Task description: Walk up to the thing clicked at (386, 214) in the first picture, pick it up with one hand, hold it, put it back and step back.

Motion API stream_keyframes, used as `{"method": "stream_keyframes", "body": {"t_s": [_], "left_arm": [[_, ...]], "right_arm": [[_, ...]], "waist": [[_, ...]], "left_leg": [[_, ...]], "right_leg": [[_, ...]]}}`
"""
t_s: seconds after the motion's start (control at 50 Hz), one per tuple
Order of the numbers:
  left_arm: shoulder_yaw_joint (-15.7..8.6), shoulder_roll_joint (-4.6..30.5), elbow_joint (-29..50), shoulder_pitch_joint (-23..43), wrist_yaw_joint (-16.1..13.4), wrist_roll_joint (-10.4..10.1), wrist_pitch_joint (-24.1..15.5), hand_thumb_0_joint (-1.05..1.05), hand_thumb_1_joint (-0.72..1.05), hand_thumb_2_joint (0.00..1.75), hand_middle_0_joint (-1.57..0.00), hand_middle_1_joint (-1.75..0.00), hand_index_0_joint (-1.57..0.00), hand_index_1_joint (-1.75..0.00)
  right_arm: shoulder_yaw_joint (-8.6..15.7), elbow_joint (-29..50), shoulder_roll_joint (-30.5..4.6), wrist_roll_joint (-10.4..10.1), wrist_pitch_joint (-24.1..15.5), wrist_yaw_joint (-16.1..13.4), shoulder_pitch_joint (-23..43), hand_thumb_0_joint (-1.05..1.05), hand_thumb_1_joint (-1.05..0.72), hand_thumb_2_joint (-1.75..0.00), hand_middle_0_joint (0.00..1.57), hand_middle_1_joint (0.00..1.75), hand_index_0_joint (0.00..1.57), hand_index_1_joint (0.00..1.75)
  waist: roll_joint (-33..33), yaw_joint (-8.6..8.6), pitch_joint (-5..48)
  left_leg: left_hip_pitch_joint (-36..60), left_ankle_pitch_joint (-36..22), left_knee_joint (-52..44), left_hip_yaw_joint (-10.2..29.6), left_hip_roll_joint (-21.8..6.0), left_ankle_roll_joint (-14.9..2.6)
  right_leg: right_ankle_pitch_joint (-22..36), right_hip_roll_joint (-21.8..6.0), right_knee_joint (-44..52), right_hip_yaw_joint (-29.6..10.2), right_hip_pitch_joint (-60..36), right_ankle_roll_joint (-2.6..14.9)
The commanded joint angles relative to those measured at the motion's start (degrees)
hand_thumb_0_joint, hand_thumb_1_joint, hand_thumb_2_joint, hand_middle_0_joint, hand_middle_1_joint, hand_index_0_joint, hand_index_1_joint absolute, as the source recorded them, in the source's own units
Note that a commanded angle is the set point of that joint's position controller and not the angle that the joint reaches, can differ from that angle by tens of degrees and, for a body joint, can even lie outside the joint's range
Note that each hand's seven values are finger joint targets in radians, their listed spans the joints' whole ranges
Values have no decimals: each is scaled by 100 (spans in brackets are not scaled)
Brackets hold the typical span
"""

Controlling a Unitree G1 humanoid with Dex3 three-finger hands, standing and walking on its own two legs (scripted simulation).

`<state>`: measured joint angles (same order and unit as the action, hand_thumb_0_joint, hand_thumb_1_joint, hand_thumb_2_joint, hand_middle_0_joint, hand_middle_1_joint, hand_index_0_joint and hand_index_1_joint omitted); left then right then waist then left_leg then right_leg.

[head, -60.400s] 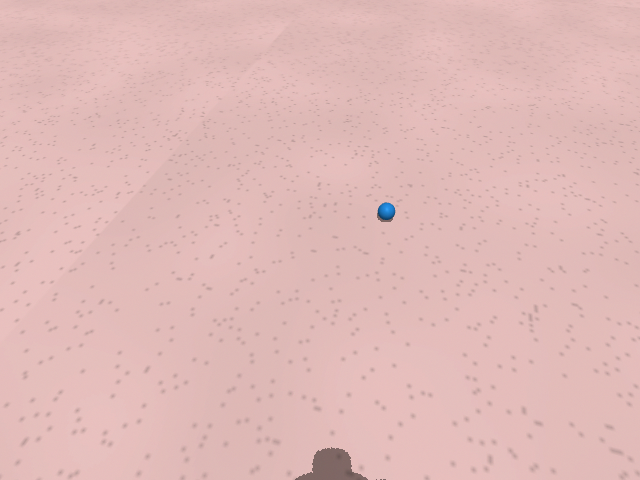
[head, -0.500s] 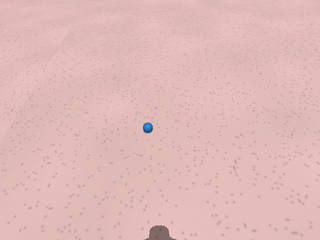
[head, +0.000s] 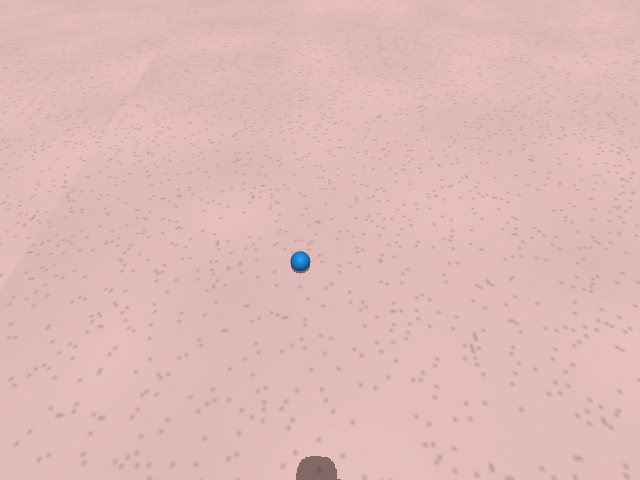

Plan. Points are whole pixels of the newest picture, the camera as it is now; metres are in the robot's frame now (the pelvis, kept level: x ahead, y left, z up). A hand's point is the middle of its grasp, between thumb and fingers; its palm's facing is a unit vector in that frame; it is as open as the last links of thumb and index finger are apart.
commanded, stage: step back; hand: left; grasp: from above
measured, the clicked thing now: (300, 261) +1.07 +0.13 -0.73
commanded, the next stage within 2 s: stand in 0.38 s
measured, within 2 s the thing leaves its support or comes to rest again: neither
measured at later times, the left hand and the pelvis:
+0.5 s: hand out of the picture +0.13 +0.28 -0.14, palm faces +0.01 -0.94 -0.34, open 7.4 cm; pelvis +0.04 +0.03 +0.01, yaw -1 degrees
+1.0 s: hand out of the picture +0.09 +0.27 -0.14, palm faces -0.04 -0.94 -0.33, open 7.4 cm; pelvis +0.02 +0.02 +0.02, yaw -1 degrees
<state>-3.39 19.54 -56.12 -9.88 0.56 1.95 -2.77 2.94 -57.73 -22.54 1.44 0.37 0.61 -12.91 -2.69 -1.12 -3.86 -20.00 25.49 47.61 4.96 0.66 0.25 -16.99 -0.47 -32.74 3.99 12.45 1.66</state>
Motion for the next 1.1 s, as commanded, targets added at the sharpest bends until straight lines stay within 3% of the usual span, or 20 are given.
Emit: {"method": "stream_keyframes", "body": {"t_s": [0.0,0.06,0.08,0.1,0.12,0.14,0.16,0.22,0.28,0.34,0.38,0.48,0.56,0.62,0.68,0.72,0.8,0.86,0.96,1.08], "left_arm": [[-354,1694,403,399,-112,-26,-111,0,90,90,-20,-30,-20,-30],[-264,1608,380,525,-109,-100,-12,0,90,90,-20,-30,-20,-30],[-187,1423,417,499,-106,-117,16,0,90,90,-20,-30,-20,-30],[-122,1199,444,422,-96,-165,45,0,90,90,-20,-30,-20,-30],[-126,1192,314,387,-100,-254,80,0,90,90,-20,-30,-20,-30],[-125,1214,238,429,-112,-221,94,0,90,90,-20,-30,-20,-30],[-104,1200,153,430,-117,-193,75,0,90,90,-20,-30,-20,-30],[-136,1408,-52,330,-127,-164,-7,0,90,90,-20,-30,-20,-30],[-140,1439,-128,460,-141,-181,2,0,90,90,-20,-30,-20,-30],[-96,1374,-203,548,-152,-174,23,0,90,90,-20,-30,-20,-30],[53,1159,-321,549,-113,-209,48,0,90,90,-20,-30,-20,-30],[88,1248,-450,674,-111,-165,50,0,90,90,-20,-30,-20,-30],[112,1231,-523,767,-103,-148,53,0,90,90,-20,-30,-20,-30],[106,1264,-547,783,-99,-141,32,0,90,90,-20,-30,-20,-30],[125,1245,-579,732,-91,-139,24,0,90,90,-20,-30,-20,-30],[123,1262,-565,782,-96,-133,24,0,90,90,-20,-30,-20,-30],[125,1279,-607,746,-82,-128,32,0,90,90,-20,-30,-20,-30],[117,1298,-593,727,-79,-145,27,0,90,90,-20,-30,-20,-30],[136,1258,-596,671,-68,-136,67,0,90,90,-20,-30,-20,-30],[145,1284,-583,579,-71,-138,56,0,90,90,-20,-30,-20,-30]], "right_arm": [[178,295,-819,15,-167,-26,48,0,-90,-90,20,30,20,30],[212,160,-757,32,-205,-56,42,0,-90,-90,20,30,20,30],[233,125,-833,61,-231,-91,3,0,-90,-90,20,30,20,30],[262,164,-1095,76,-278,-121,97,0,-90,-90,20,30,20,30],[248,254,-1273,8,-293,-106,536,0,-90,-90,20,30,20,30],[241,235,-1318,-7,-286,-92,680,0,-90,-90,20,30,20,30],[188,195,-1230,-13,-269,-85,784,0,-90,-90,20,30,20,30],[92,109,-986,-61,-244,-105,979,0,-90,-90,20,30,20,30],[93,-31,-947,-73,-238,-122,939,0,-90,-90,20,30,20,30],[107,-82,-910,-84,-215,-122,1120,0,-90,-90,20,30,20,30],[44,-158,-950,-108,-276,-111,1045,0,-90,-90,20,30,20,30],[18,-209,-881,-118,-262,-96,1242,0,-90,-90,20,30,20,30],[8,-262,-869,-108,-234,-76,1365,0,-90,-90,20,30,20,30],[14,-290,-860,-100,-243,-64,1397,0,-90,-90,20,30,20,30],[1,-340,-869,-97,-242,-43,1430,0,-90,-90,20,30,20,30],[12,-357,-888,-104,-247,-48,1405,0,-90,-90,20,30,20,30],[-20,-406,-868,-94,-241,-36,1342,0,-90,-90,20,30,20,30],[-29,-443,-902,-96,-253,-37,1239,0,-90,-90,20,30,20,30],[-35,-496,-944,-82,-230,-42,1112,0,-90,-90,20,30,20,30],[-64,-515,-922,-81,-230,-48,1011,0,-90,-90,20,30,20,30]], "waist": [[1187,-13,117],[1021,144,246],[830,212,415],[104,138,653],[-257,-33,682],[-256,-25,640],[-251,-66,572],[-158,-58,637],[-40,45,890],[75,43,906],[111,80,892],[276,103,771],[257,96,543],[293,88,631],[222,60,512],[234,96,604],[246,96,484],[253,103,546],[170,123,405],[310,123,451]], "left_leg": [[98,-150,-893,-328,-188,3],[852,-1249,-2045,-656,-61,-54],[1174,-1826,-2322,-371,-219,-131],[1227,-2328,-2487,560,-937,-326],[734,-1926,-2550,1080,-1319,-737],[559,-1764,-2611,1115,-1475,-883],[472,-1948,-2592,963,-1396,-785],[493,-2631,-2222,225,-832,-290],[964,-3193,-2163,23,-773,-254],[1189,-3268,-2228,8,-814,-289],[1567,-3766,-2474,120,-904,-257],[1715,-3464,-2753,32,-871,-191],[1527,-2815,-3019,14,-839,-130],[1575,-2781,-3103,-6,-839,-114],[1484,-2334,-3196,-18,-803,-88],[1491,-2496,-3196,-4,-825,-85],[1341,-2035,-3295,6,-797,-85],[1411,-2203,-3276,8,-804,-89],[1246,-1660,-3347,42,-795,-68],[1355,-1911,-3255,25,-807,-78]], "right_leg": [[989,-1439,1252,-1302,81,764],[1658,-1176,626,-927,251,502],[1869,-1039,329,-812,327,320],[1409,-658,9,-554,362,44],[-91,-180,-196,-324,99,-89],[-533,-156,-27,-343,-151,-56],[-347,-227,238,-407,-321,-33],[1213,-559,735,-654,-740,47],[1926,-685,690,-630,-775,58],[1868,-655,825,-586,-668,8],[2141,-663,1005,-622,-689,-52],[2036,-715,1374,-625,-769,-119],[1442,-720,1639,-651,-723,-138],[1441,-756,1683,-667,-794,-120],[1062,-754,1845,-706,-714,-141],[1193,-763,1803,-687,-794,-116],[835,-767,1875,-700,-713,-116],[990,-784,1856,-742,-733,-102],[465,-730,1895,-720,-549,-96],[708,-738,1858,-755,-509,-94]]}}
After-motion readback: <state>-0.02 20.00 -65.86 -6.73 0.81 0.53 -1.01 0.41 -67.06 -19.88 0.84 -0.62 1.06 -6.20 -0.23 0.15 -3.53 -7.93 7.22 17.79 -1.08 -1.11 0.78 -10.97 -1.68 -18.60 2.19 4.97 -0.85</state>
